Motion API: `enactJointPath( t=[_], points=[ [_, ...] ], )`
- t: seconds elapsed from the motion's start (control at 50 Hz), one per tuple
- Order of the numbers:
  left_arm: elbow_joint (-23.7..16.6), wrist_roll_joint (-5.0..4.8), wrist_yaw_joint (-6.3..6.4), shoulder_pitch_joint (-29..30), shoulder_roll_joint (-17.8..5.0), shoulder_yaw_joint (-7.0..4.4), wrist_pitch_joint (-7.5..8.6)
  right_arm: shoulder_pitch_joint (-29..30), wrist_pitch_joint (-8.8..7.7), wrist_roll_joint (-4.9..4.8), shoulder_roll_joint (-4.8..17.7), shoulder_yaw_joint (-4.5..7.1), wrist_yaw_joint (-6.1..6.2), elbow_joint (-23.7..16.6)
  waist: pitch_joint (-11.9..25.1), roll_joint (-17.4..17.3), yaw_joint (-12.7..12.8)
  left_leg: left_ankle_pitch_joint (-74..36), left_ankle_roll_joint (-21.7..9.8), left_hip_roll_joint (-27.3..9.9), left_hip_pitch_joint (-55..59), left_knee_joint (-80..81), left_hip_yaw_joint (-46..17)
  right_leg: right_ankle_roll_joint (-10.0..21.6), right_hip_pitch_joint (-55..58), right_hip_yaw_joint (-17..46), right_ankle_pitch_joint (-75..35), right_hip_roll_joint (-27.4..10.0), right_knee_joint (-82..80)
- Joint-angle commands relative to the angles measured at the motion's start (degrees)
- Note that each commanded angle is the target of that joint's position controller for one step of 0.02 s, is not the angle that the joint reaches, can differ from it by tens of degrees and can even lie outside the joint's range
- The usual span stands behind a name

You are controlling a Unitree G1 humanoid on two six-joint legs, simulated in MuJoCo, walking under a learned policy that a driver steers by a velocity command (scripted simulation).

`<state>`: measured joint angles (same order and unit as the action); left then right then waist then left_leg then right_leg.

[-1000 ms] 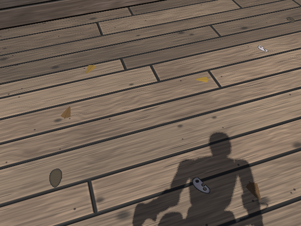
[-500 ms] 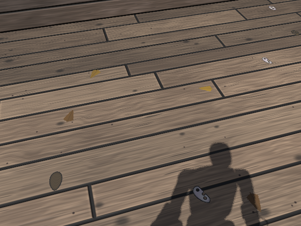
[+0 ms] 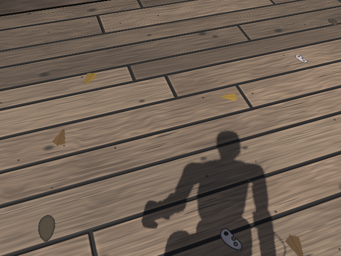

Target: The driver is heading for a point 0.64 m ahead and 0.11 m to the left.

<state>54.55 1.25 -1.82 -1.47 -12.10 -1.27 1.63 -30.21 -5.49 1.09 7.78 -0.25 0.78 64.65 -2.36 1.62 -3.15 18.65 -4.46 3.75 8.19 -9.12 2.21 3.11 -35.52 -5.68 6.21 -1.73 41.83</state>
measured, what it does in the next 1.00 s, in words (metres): walks ahead: right foot, then left foot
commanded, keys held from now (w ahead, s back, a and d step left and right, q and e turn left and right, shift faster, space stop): w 0.32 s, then w+q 0.38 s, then no key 0.30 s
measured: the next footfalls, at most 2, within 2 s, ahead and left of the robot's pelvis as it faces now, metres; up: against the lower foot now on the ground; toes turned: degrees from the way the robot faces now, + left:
right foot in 0.10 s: +0.23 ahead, -0.07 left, +0.00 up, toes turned -4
left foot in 0.66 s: +0.53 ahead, +0.08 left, +0.00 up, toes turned +12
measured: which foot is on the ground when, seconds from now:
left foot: down 0.00-0.12, up 0.14-0.64, down 0.66-1.00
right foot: up 0.00-0.08, down 0.10-0.66, up 0.68-1.00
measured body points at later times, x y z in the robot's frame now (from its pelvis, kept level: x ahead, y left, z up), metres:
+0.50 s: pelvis +0.29 -0.02 +0.01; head +0.32 -0.02 +0.45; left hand +0.21 +0.21 -0.14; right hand +0.44 -0.24 -0.13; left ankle +0.46 +0.13 -0.68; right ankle +0.19 -0.07 -0.74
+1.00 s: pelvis +0.54 +0.04 +0.01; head +0.58 +0.06 +0.46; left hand +0.61 +0.30 -0.13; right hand +0.60 -0.21 -0.13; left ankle +0.49 +0.07 -0.74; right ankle +0.69 -0.08 -0.68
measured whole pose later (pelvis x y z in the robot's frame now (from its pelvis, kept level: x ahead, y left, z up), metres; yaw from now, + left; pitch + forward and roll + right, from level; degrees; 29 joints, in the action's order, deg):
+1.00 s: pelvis +0.54 +0.04 +0.01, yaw +14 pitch +0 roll +0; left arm 50.6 1.2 0.6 -7.5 -12.4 -1.7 1.7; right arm -17.7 -3.2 0.7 11.8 2.2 0.5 57.4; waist -5.0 2.4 -1.8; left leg 11.8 -7.2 7.7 -4.7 -16.8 0.4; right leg 0.2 -33.9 0.0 7.2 -4.1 46.0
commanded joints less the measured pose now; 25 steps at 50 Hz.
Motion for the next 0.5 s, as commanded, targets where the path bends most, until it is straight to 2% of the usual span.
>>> enactJointPath(
  t=[0.02,0.04,0.06,0.08,0.1,0.12,0.14,0.16,0.18,0.2,0.22,0.24,0.26,0.3,0.34,0.42,0.5],
  points=[
    [-5.13,-0.39,0.51,5.43,-2.51,-0.05,0.83,-2.34,-0.62,0.03,9.07,1.32,0.50,-0.68,-5.19,-8.16,1.87,-51.74,-3.91,-14.42,-5.63,-2.14,-3.84,2.40,5.73,-3.23,-0.94,3.52,-6.92],
    [-4.57,-0.37,0.91,2.41,-3.55,-0.49,1.03,-1.27,-0.73,-0.01,9.75,1.50,0.60,-0.82,-3.30,-8.36,3.57,-59.69,-3.55,-14.86,-4.43,-5.96,-3.27,3.65,9.74,-3.29,0.22,4.81,-7.59],
    [-3.02,-0.39,1.33,-3.22,-4.89,-1.16,1.38,-0.26,-0.68,0.02,10.44,1.74,0.73,-1.01,-0.21,-8.47,6.14,-65.61,-3.19,-15.06,-3.18,-12.39,-2.87,4.83,15.14,-2.83,1.60,6.08,-8.25],
    [-0.27,-0.50,1.77,-11.80,-6.26,-2.04,1.85,0.96,-0.42,-0.04,11.09,1.96,0.74,-1.32,4.18,-8.31,9.60,-65.82,-2.83,-14.84,-3.49,-21.81,-2.56,6.10,23.41,-2.02,1.22,6.70,-10.84],
    [2.25,0.12,2.32,-20.33,-7.86,-2.98,2.29,2.14,-0.24,-0.40,11.21,2.03,0.53,-1.80,8.17,-7.07,13.43,-55.87,-2.36,-13.27,-10.01,-33.76,-1.53,7.56,35.21,1.15,0.89,3.56,-14.20],
    [3.46,1.48,2.71,-28.27,-13.02,-4.37,2.44,0.47,-0.17,-0.36,7.99,1.41,0.20,-3.40,14.89,0.78,14.04,-28.03,-2.08,-8.87,-20.68,-52.42,0.86,10.26,46.82,18.34,10.28,-11.22,-14.97],
    [2.88,0.90,2.07,-25.99,-13.82,-4.75,1.60,-5.15,0.11,-1.90,4.89,1.62,-0.64,-3.29,19.03,10.77,9.28,10.78,-0.54,2.02,-38.84,-71.90,-2.14,19.01,54.78,48.35,15.82,-22.29,-25.26],
    [1.93,-0.81,1.54,-18.58,-11.51,-4.43,1.55,0.62,0.41,-0.48,9.15,2.50,-0.42,-4.62,10.44,2.13,7.51,5.67,-1.79,-2.80,-44.46,-72.88,-6.27,17.43,46.99,43.45,22.21,-19.61,-28.61],
    [0.92,-1.08,1.35,-13.69,-7.49,-3.35,2.00,6.25,0.15,-0.10,9.32,2.76,-0.74,-6.36,3.40,-0.27,6.45,0.62,-1.97,-5.11,-45.12,-70.07,-5.76,15.85,38.45,35.03,20.20,-17.78,-30.36],
    [1.40,-0.60,1.26,-12.25,-4.47,-2.57,2.66,7.84,0.08,-0.13,8.15,2.76,-0.85,-6.74,-1.00,-3.14,4.38,-1.69,-1.85,-6.97,-42.54,-66.35,-5.59,13.99,31.07,29.03,12.48,-15.37,-32.27],
    [2.25,-0.38,1.54,-12.75,-2.74,-1.89,3.35,8.30,0.69,0.56,7.44,2.88,-1.02,-6.98,-1.69,-3.07,2.67,-2.39,-1.34,-8.29,-39.23,-63.12,-5.89,12.26,26.75,24.23,6.57,-12.99,-32.71],
    [3.12,-0.30,1.80,-13.51,-1.86,-1.46,3.86,6.76,1.51,1.05,5.78,2.57,-1.42,-6.56,-1.44,-2.10,1.20,-2.63,-0.63,-8.81,-36.40,-60.87,-5.62,11.00,24.25,20.37,2.99,-11.19,-33.31],
    [3.90,-0.35,1.93,-15.31,-2.13,-1.39,4.40,6.50,2.08,1.15,5.10,2.57,-1.70,-6.67,-1.29,-1.22,0.75,-2.77,-0.07,-8.86,-35.70,-59.19,-4.99,10.75,23.63,18.33,-0.81,-10.45,-33.54],
    [4.90,-0.50,2.06,-18.09,-3.95,-1.55,5.03,9.42,2.96,1.25,5.46,2.76,-2.06,-8.03,-2.08,-0.31,0.37,-4.67,0.94,-9.48,-38.48,-55.81,-3.38,10.51,23.83,14.77,-5.28,-9.28,-34.46],
    [5.16,-0.50,2.09,-20.17,-5.15,-1.62,5.07,14.93,3.46,1.14,6.20,2.85,-2.37,-10.11,-3.25,-0.03,1.19,-9.00,1.85,-10.16,-43.05,-51.47,-1.98,9.70,25.56,11.85,-7.60,-8.51,-35.75],
    [5.49,-0.47,2.24,-23.82,-4.32,-1.05,5.10,24.69,3.22,-0.05,5.57,2.25,-2.82,-13.49,-4.10,0.77,3.86,-17.63,2.01,-8.57,-44.32,-38.56,0.00,5.95,28.68,4.91,-16.54,-6.46,-35.79],
    [6.61,-0.28,3.03,-27.83,-4.32,-0.70,5.13,31.19,2.98,-0.19,5.06,1.63,-2.90,-15.78,-4.36,1.54,6.03,-20.53,0.36,-6.24,-43.73,-29.15,3.11,4.48,35.98,1.09,-24.11,-8.14,-34.71]
  ],
)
